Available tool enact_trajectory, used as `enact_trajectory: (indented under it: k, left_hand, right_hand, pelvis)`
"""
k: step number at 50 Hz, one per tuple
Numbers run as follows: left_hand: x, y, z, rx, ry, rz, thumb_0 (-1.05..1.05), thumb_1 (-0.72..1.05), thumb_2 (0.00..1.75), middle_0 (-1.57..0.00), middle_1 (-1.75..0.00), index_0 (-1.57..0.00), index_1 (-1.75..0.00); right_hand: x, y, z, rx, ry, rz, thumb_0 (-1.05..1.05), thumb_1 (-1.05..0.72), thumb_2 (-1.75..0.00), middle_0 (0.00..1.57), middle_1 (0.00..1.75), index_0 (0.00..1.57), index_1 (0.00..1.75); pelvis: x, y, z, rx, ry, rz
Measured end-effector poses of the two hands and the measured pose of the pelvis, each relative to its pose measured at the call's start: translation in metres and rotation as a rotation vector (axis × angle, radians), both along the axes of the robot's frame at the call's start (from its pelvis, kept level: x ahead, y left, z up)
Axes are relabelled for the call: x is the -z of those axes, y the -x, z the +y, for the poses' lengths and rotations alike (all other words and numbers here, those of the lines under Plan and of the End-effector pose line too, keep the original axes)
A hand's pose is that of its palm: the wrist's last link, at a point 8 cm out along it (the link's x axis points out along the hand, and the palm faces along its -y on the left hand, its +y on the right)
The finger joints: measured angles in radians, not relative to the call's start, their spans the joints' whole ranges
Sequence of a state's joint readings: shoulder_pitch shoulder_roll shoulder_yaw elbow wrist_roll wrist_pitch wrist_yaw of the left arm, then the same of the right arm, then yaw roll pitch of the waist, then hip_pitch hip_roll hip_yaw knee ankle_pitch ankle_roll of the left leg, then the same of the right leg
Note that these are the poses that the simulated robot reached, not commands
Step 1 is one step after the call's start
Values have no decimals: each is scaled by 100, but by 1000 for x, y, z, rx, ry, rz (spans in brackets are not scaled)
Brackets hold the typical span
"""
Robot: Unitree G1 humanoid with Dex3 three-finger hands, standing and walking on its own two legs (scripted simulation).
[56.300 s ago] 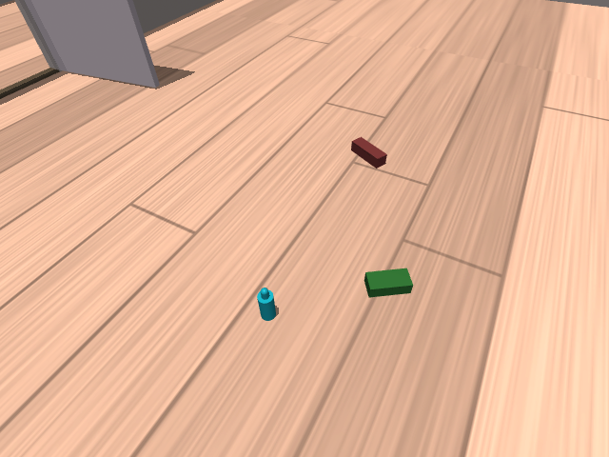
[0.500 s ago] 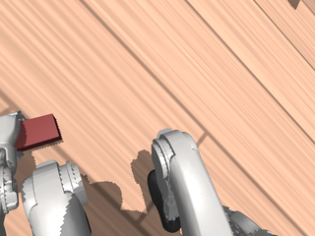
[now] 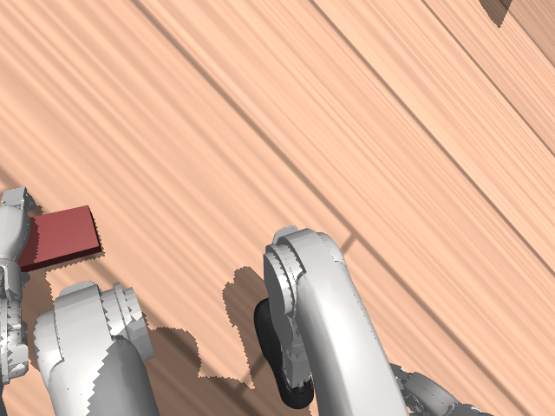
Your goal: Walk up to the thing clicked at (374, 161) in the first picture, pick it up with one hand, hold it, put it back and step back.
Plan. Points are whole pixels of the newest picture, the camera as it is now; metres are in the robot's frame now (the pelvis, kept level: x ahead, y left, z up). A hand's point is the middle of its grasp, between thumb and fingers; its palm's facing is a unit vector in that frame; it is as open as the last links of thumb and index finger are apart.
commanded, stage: open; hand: left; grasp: from above
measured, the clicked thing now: (19, 247) +0.39 +0.28 -0.26
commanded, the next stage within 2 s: withdraw in 0.38 s
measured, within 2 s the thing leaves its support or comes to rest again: neither
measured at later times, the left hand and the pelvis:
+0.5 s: hand (6, 254) +0.38 +0.29 -0.23, palm faces -0.43 -0.16 -0.89, open 13.3 cm; pelvis +0.00 +0.00 +0.00, yaw +0 degrees
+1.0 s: hand out of the picture +0.39 +0.32 -0.06, palm faces -0.35 -0.05 -0.94, open 14.0 cm; pelvis +0.00 -0.01 +0.06, yaw +5 degrees
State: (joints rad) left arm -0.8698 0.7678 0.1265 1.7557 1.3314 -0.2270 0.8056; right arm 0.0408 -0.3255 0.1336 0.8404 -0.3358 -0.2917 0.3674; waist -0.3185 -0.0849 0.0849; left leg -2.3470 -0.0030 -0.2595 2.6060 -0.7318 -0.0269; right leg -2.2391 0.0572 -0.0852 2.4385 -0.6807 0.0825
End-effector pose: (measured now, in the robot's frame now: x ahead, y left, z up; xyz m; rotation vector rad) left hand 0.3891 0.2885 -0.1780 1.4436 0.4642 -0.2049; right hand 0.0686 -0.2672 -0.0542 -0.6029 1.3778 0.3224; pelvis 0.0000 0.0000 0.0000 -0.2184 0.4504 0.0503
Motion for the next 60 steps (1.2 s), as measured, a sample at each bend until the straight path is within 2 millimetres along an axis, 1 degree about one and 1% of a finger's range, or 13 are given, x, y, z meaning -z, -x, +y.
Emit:
enact_trajectory:
  k: [7, 16, 22, 27, 34, 37, 40, 42, 45, 48, 51, 55, 60]
  left_hand:
    - [2, -4, 7, -61, 4, 13, 0, -35, 95, -19, -98, -21, -97]
    - [4, 3, 16, -66, 20, 65, 0, -44, 104, -11, -107, -12, -106]
    - [0, 4, 9, -12, 41, 53, 0, -43, 104, -9, -110, -11, -108]
    - [-4, 0, 1, 32, 35, 12, 0, -41, 101, -7, -110, -11, -107]
    - [-12, -7, -3, 1, -14, -60, 0, -45, 98, -7, -106, -10, -102]
    - [-23, -13, 2, -64, -13, -103, 0, -48, 97, -7, -104, -10, -101]
    - [-46, -15, 14, -130, -33, -158, 0, -50, 96, -7, -103, -10, -100]
    - [-68, -15, 21, -148, -56, -177, 0, -51, 97, -8, -102, -10, -100]
    - [-113, -12, 29, -159, -98, -190, 0, -51, 98, -8, -102, -10, -100]
    - [-152, -6, 30, -149, -149, -119, 0, -51, 100, -9, -101, -9, -101]
    - [-178, 1, 28, -162, -145, -15, 0, -51, 101, -9, -101, -9, -102]
    - [-189, 14, 15, -150, -80, 110, 0, -51, 102, -10, -101, -9, -103]
    - [-171, 31, -3, -68, 15, 178, 0, -52, 103, -10, -102, -9, -104]
  right_hand:
    - [-1, -7, 3, -14, -20, -18, 0, -90, -90, 20, 30, 20, 30]
    - [6, 2, 10, 0, -50, 19, 0, -90, -90, 20, 30, 20, 30]
    - [7, 8, 13, 5, -56, 35, 0, -90, -90, 20, 30, 20, 30]
    - [3, 9, 9, 9, -39, 21, 0, -89, -90, 20, 30, 20, 30]
    - [-7, 10, 0, 33, -22, -14, 0, -90, -90, 20, 30, 20, 30]
    - [-10, 10, -2, 49, -36, -17, 0, -90, -90, 20, 30, 20, 30]
    - [-9, 5, -3, 90, -60, -27, 0, -90, -90, 20, 30, 20, 30]
    - [-7, -2, -4, 132, -79, -42, 0, -90, -90, 20, 30, 20, 30]
    - [-3, -21, -2, 196, -114, -79, 0, -91, -90, 20, 30, 20, 30]
    - [-4, -44, 3, 231, -152, -130, 0, -91, -91, 20, 30, 20, 30]
    - [-12, -64, 7, 239, -181, -195, 0, -91, -91, 20, 30, 20, 30]
    - [-26, -80, 7, 210, -179, -252, 0, -91, -91, 20, 30, 20, 30]
    - [-38, -79, -7, 167, -99, -257, 0, -91, -91, 20, 30, 20, 30]
  pelvis:
    - [0, -1, 1, -2, 7, 4]
    - [0, -1, 1, -6, 6, 1]
    - [-2, 0, 0, -4, 5, -4]
    - [-2, 1, -1, -1, 4, -11]
    - [-4, 4, 0, 2, 4, -12]
    - [-7, 3, 0, 2, 4, 11]
    - [-12, 0, -2, -4, -5, 43]
    - [-18, -3, -3, -8, -16, 73]
    - [-32, -6, -4, -22, -37, 117]
    - [-51, -3, -5, -37, -63, 131]
    - [-70, 3, -8, -47, -86, 130]
    - [-87, 11, -14, -60, -110, 113]
    - [-91, 17, -24, -69, -121, 100]
